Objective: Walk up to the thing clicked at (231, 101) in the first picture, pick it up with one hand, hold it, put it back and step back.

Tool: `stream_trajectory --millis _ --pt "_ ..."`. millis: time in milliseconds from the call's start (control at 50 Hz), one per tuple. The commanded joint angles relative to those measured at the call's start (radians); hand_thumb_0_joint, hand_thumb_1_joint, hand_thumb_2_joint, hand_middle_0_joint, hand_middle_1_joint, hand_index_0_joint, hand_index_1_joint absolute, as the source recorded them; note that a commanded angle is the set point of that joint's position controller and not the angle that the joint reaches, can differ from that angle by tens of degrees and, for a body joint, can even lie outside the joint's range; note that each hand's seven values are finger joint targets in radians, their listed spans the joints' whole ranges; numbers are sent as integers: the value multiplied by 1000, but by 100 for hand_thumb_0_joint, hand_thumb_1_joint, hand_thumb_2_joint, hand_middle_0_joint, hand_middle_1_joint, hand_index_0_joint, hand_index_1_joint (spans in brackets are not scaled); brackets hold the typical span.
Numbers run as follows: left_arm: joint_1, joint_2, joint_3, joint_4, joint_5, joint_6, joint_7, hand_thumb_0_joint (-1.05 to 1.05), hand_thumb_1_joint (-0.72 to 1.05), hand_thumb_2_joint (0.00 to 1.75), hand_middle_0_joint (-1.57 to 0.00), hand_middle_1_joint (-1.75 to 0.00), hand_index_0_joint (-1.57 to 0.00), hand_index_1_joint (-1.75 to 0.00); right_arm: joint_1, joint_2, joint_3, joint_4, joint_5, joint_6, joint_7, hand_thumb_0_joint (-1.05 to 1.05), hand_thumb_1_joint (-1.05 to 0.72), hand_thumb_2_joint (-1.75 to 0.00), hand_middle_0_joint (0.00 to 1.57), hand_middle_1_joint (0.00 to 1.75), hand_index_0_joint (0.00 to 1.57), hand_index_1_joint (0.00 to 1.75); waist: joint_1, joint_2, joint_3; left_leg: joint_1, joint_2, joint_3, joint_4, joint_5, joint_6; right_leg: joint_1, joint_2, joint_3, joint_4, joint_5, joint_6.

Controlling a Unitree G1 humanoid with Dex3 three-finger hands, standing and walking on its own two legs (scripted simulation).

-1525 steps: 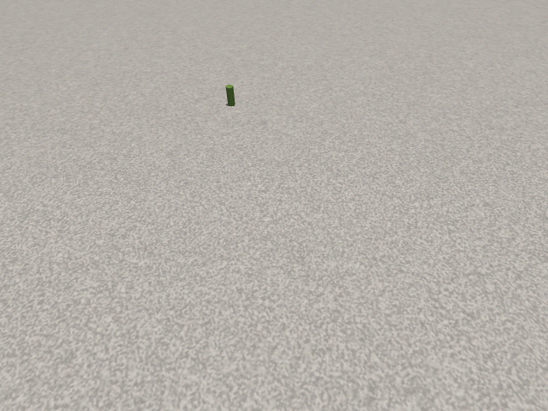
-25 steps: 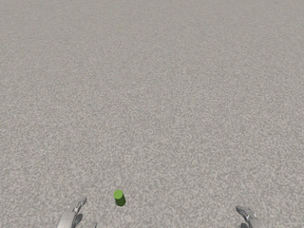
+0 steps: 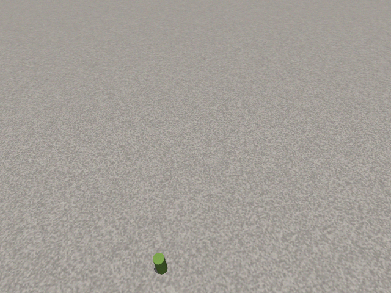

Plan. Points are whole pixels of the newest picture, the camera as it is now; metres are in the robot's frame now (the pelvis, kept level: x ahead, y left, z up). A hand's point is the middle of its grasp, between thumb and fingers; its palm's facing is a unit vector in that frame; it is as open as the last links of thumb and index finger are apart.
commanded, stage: stand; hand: left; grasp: from the side
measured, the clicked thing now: (160, 263) +0.43 +0.21 -0.70
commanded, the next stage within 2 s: step back in 1.58 s
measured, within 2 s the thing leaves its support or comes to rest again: neither
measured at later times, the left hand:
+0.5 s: hand out of the picture +0.04 +0.24 -0.15, palm faces -0.02 -0.94 -0.34, open 7.4 cm
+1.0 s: hand out of the picture +0.09 +0.24 -0.15, palm faces -0.03 -0.94 -0.33, open 7.4 cm
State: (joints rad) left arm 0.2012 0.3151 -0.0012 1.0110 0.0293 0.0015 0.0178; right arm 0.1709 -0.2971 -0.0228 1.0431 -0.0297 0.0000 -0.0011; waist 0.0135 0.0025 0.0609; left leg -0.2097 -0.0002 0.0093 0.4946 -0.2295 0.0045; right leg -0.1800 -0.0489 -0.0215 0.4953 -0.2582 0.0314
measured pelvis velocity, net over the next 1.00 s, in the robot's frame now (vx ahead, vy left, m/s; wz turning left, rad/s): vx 0.02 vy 0.00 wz -0.01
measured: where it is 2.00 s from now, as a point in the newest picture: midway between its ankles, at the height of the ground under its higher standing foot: outside the picture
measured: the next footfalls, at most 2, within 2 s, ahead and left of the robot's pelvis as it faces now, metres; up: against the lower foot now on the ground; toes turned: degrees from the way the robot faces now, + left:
none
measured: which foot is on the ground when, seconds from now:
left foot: down 0.00-1.00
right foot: down 0.00-1.00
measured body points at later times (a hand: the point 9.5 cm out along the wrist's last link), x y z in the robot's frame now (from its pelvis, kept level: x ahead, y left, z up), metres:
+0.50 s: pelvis +0.00 +0.00 +0.01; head +0.00 -0.01 +0.46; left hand +0.04 +0.29 -0.13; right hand +0.06 -0.30 -0.13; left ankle +0.03 +0.12 -0.74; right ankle +0.01 -0.14 -0.74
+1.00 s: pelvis +0.02 +0.00 +0.01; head +0.03 -0.01 +0.46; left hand +0.09 +0.29 -0.12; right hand +0.08 -0.30 -0.13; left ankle +0.03 +0.12 -0.74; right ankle +0.01 -0.14 -0.74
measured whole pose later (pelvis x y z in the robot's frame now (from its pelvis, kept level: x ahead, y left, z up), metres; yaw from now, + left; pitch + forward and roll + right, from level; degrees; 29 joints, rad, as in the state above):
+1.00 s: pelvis +0.02 +0.00 +0.01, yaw +0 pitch -2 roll +0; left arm 0.09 0.33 0.00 1.16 0.02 -0.01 0.00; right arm 0.10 -0.33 -0.01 1.16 -0.01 -0.01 0.00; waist 0.00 0.01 0.06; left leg -0.12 0.01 0.01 0.33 -0.17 0.00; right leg -0.09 -0.04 -0.02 0.32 -0.19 0.03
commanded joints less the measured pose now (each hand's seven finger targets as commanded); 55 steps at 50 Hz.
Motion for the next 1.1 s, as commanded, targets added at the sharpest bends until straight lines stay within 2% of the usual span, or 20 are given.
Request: stream_trajectory --millis 0,40,140,160,220,240,420,720,800,840,880,940,1000,1040,1060,1080 --pt "-44 195 46 -16 -3 -30 15 0 90 90 -20 -30 -20 -30 -50 -206 -39 -34 0 -26 -19 0 -90 -90 20 30 20 30 -2 21 -39 2 101 -128 -184 6 23 32 -63 78 -133 61 -49" --pt "-51 195 43 7 -3 -32 13 0 90 90 -20 -30 -20 -30 -62 -206 -38 -19 3 -28 -18 0 -90 -90 20 30 20 30 -1 14 -30 23 100 -125 -188 28 16 27 -66 79 -149 59 -46" --pt "-65 205 40 42 -1 -33 10 0 90 90 -20 -30 -20 -30 -69 -212 -39 12 6 -21 -14 0 -90 -90 20 30 20 30 -3 0 -7 15 97 -126 -215 -50 12 10 -60 75 -190 -16 -38" --pt "-70 206 42 46 -1 -34 10 0 90 90 -20 -30 -20 -30 -69 -212 -39 15 4 -20 -14 0 -90 -90 20 30 20 30 -5 2 -23 18 102 -125 -211 -40 17 25 -68 81 -193 13 -42" --pt "-84 211 42 61 -2 -33 10 0 90 90 -20 -30 -20 -30 -68 -208 -35 28 5 -20 -13 0 -90 -90 20 30 20 30 -9 7 -33 21 102 -122 -219 -34 14 35 -73 85 -197 19 -42" --pt "-74 208 40 64 -2 -34 9 0 90 90 -20 -30 -20 -30 -80 -211 -35 28 5 -21 -13 0 -90 -90 20 30 20 30 -2 9 -36 32 102 -123 -218 -19 13 28 -71 79 -199 30 -39" --pt "-93 215 37 90 -6 -35 8 0 90 90 -20 -30 -20 -30 -82 -218 -30 50 9 -18 -10 0 -90 -90 20 30 20 30 -8 -3 -27 45 100 -109 -209 2 11 19 -76 88 -225 2 -38" --pt "-119 220 41 103 -11 -34 6 0 90 90 -20 -30 -20 -30 -84 -227 -21 64 13 -23 -15 0 -90 -90 20 30 20 30 -12 -3 -71 85 117 -97 -212 131 13 79 -87 88 -221 158 -40" --pt "-120 216 41 105 -13 -35 6 0 90 90 -20 -30 -20 -30 -91 -230 -20 65 14 -27 -15 0 -90 -90 20 30 20 30 -8 -3 -87 102 124 -97 -208 212 12 98 -88 80 -212 207 -37" --pt "-122 219 42 103 -13 -33 5 0 90 90 -20 -30 -20 -30 -84 -237 -21 66 15 -27 -17 0 -90 -90 20 30 20 30 -10 4 -79 94 123 -92 -211 195 13 99 -88 83 -222 202 -36" --pt "-124 217 42 101 -12 -32 3 0 90 90 -20 -30 -20 -30 -98 -233 -20 62 13 -28 -17 0 -90 -90 20 30 20 30 -9 -3 -80 104 125 -93 -212 221 9 92 -86 77 -217 209 -35" --pt "-130 217 44 99 -11 -29 2 0 90 90 -20 -30 -20 -30 -98 -240 -21 63 14 -29 -18 0 -90 -90 20 30 20 30 -10 5 -78 95 123 -95 -226 177 8 95 -86 78 -218 190 -36" --pt "-136 217 44 99 -12 -30 4 0 90 90 -20 -30 -20 -30 -101 -241 -22 60 14 -30 -17 0 -90 -90 20 30 20 30 -11 -5 -85 110 129 -94 -216 228 9 97 -88 75 -219 212 -35" --pt "-136 219 44 97 -13 -31 2 0 90 90 -20 -30 -20 -30 -101 -237 -21 61 15 -31 -16 0 -90 -90 20 30 20 30 -11 -12 -88 114 128 -93 -219 233 9 98 -88 76 -221 212 -35" --pt "-132 215 43 97 -13 -30 1 0 90 90 -20 -30 -20 -30 -96 -243 -21 65 15 -31 -17 0 -90 -90 20 30 20 30 -13 -3 -81 107 122 -90 -223 203 5 93 -86 76 -226 200 -33" --pt "-138 223 46 94 -13 -30 3 0 90 90 -20 -30 -20 -30 -103 -242 -23 60 13 -32 -17 0 -90 -90 20 30 20 30 -11 -4 -90 113 130 -90 -219 232 8 103 -91 76 -216 218 -38"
